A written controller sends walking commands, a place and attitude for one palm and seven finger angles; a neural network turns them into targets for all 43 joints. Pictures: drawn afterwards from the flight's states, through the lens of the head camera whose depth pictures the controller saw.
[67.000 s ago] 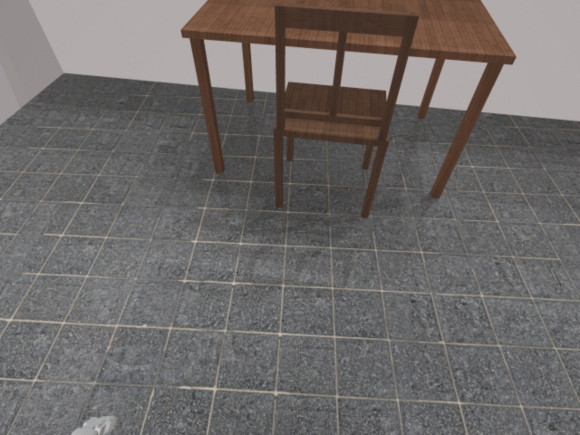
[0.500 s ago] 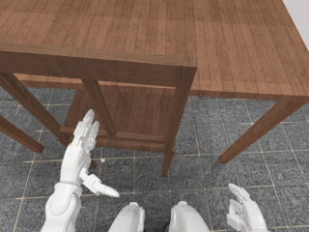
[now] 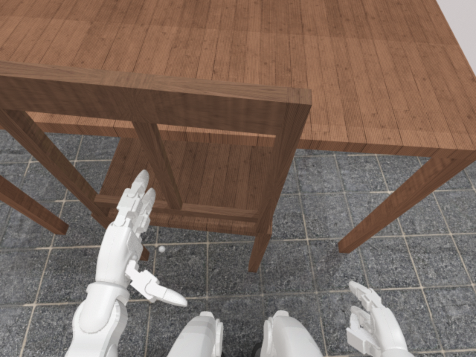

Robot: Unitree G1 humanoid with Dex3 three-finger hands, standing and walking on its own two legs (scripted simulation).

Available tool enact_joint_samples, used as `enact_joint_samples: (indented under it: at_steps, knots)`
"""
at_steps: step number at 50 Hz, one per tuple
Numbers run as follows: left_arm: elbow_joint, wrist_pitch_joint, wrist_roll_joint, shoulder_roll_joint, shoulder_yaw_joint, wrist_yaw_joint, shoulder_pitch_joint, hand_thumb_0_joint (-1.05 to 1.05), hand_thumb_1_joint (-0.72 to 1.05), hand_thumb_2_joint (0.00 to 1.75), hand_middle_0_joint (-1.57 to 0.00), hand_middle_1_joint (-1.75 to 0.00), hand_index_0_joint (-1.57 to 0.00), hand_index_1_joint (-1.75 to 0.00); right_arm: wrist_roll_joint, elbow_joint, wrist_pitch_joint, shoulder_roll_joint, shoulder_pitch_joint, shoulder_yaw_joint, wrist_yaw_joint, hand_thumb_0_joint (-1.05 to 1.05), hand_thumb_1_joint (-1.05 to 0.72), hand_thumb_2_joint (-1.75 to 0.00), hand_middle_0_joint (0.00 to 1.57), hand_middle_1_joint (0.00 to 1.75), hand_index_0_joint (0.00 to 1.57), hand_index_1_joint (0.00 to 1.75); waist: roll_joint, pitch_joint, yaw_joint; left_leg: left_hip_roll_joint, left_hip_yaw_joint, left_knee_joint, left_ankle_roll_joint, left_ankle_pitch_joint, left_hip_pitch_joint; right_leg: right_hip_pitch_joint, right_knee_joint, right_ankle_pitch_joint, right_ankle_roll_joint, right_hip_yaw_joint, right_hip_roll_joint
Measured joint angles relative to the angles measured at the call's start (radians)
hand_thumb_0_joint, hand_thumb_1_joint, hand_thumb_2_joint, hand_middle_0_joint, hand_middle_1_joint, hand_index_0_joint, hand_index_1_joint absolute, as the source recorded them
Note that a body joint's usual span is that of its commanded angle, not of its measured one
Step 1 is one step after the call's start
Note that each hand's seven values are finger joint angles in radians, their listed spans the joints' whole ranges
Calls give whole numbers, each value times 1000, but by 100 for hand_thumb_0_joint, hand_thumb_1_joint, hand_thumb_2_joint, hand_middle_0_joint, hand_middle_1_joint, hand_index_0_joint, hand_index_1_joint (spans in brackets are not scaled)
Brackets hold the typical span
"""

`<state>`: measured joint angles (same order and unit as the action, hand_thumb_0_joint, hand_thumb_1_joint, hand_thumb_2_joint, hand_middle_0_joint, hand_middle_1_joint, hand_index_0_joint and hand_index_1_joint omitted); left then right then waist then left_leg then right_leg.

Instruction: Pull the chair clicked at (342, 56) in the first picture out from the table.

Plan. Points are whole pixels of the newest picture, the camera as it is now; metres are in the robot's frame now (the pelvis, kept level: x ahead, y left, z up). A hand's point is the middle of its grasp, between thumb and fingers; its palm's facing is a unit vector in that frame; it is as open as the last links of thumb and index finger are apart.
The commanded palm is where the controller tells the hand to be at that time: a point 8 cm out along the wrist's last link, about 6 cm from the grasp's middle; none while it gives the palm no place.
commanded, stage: aim the fingers beside a spindle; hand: left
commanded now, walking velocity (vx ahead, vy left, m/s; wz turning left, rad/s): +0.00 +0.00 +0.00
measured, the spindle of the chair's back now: (163, 171) +0.42 +0.16 +0.01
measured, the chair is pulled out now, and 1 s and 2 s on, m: -0.10 -0.10 -0.10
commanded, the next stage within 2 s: push the fingers through the gap in 0.06 s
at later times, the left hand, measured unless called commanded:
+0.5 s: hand (163, 237) +0.30 +0.14 +0.02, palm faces -0.07 -1.00 -0.02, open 16.9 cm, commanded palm +0.29 +0.19 +0.03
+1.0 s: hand (170, 206) +0.35 +0.13 +0.02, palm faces -0.06 -1.00 -0.03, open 17.0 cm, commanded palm +0.34 +0.18 +0.02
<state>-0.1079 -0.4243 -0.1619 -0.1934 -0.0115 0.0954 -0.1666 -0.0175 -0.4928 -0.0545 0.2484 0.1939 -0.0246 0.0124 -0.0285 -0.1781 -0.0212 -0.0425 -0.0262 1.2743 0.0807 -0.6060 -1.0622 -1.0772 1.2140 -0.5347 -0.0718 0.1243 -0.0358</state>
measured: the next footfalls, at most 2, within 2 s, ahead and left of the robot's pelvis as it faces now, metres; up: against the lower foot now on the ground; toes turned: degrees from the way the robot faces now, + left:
none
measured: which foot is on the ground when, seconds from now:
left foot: down 0.00-1.00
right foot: down 0.00-1.00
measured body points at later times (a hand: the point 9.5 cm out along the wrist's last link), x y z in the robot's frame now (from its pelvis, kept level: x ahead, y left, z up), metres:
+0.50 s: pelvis +0.00 +0.00 +0.00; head +0.11 +0.01 +0.44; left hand +0.29 +0.19 +0.02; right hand +0.17 -0.24 -0.10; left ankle +0.00 +0.07 -0.63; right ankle +0.02 -0.08 -0.63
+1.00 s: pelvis +0.00 +0.00 +0.00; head +0.11 +0.01 +0.44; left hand +0.35 +0.19 +0.02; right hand +0.14 -0.25 -0.11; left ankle +0.00 +0.07 -0.63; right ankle +0.02 -0.08 -0.63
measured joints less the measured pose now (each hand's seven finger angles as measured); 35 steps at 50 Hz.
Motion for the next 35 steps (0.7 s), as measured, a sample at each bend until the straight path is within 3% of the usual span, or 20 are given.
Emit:
enact_joint_samples:
  at_steps: [13, 28, 35]
  knots:
    - [-6, -10, -2, -5, 1, 4, -1, -1, -50, 30, -6, -8, -6, -8, 2, -5, -3, 4, 2, 1, -3, 1, -90, -89, 20, 30, 20, 30, -1, 0, -2, 0, 3, 2, 0, -3, -2, 0, 0, -3, 0, 3, 0]
    - [-98, -9, 1, -5, 15, -4, 113, -1, -50, 30, -6, -8, -7, -10, 0, -31, 6, 7, 3, -3, -6, 1, -90, -89, 20, 30, 20, 30, -3, 5, 1, -2, 7, 0, -1, 6, -10, -6, -3, 4, -1, 7, 2]
    - [-178, 4, 5, -8, 17, -16, 226, -1, -50, 30, -6, -8, -5, -8, 1, -57, 7, 12, -4, -2, -10, 1, -90, -89, 20, 30, 20, 30, -2, 11, -3, -4, 14, 14, -3, 10, -30, -22, 7, 7, -3, 15, 6]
